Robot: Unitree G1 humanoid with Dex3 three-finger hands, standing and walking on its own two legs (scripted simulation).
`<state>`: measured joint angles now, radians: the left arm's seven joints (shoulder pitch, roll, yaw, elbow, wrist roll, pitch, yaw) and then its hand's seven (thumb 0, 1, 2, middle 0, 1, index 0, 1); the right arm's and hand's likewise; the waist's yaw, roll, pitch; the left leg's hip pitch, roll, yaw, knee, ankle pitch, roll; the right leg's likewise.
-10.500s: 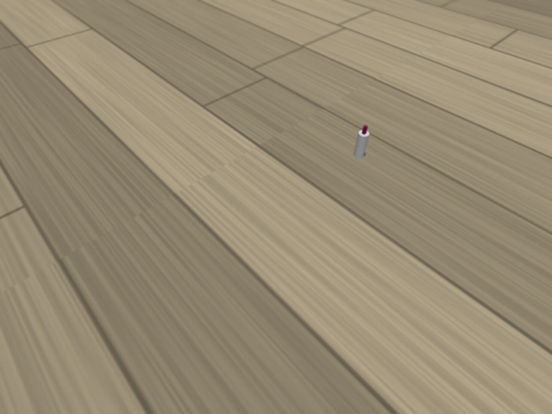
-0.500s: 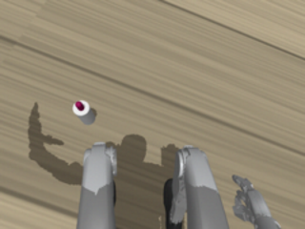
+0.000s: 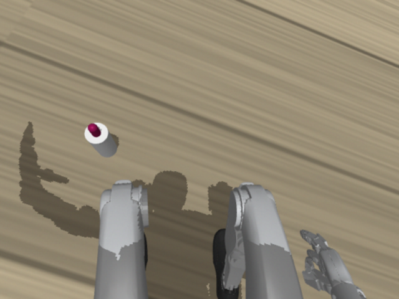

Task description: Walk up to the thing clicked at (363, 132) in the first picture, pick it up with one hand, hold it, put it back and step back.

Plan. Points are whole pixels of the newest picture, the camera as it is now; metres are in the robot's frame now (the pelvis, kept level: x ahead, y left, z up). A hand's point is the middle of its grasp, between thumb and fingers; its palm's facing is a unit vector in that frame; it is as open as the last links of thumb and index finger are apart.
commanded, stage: go down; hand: left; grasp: from the side
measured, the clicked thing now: (100, 139) +0.46 +0.26 -0.29
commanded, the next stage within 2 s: approach in 0.18 s
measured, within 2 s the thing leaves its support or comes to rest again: neither
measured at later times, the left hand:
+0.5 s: hand out of the picture +0.36 +0.44 -0.03, palm faces +0.26 -0.96 -0.06, open 17.6 cm
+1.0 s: hand (64, 151) +0.40 +0.33 -0.23, palm faces +0.13 -0.99 +0.03, open 17.6 cm
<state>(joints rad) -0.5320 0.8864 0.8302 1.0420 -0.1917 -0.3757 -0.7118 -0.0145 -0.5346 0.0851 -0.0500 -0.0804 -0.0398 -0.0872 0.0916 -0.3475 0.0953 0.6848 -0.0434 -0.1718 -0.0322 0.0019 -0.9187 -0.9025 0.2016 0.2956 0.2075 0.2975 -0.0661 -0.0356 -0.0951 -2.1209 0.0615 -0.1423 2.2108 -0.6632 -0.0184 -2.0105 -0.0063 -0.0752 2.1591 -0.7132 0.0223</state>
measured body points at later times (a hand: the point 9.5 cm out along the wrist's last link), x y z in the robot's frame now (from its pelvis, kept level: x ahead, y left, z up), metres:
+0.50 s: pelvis +0.00 +0.00 -0.03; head +0.21 +0.09 +0.36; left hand +0.34 +0.49 -0.02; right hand +0.17 -0.27 -0.12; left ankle +0.09 +0.13 -0.36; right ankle +0.09 -0.13 -0.36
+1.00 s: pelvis -0.01 +0.01 -0.10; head +0.23 +0.14 +0.26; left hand +0.39 +0.38 -0.23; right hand +0.16 -0.26 -0.16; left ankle +0.09 +0.13 -0.36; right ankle +0.09 -0.13 -0.36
